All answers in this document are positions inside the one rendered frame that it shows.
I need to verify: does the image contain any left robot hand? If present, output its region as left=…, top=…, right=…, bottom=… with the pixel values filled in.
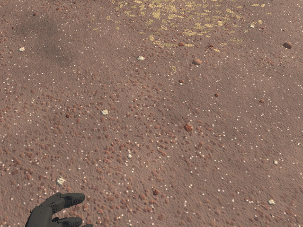
left=25, top=192, right=94, bottom=227

